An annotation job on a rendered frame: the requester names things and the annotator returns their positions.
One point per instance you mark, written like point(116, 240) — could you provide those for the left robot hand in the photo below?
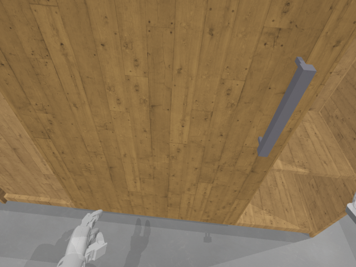
point(83, 236)

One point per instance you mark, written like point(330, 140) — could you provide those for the left robot forearm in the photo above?
point(72, 260)

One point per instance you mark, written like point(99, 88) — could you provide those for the wardrobe door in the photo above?
point(154, 107)
point(23, 170)

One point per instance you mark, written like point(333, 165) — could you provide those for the handle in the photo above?
point(298, 85)

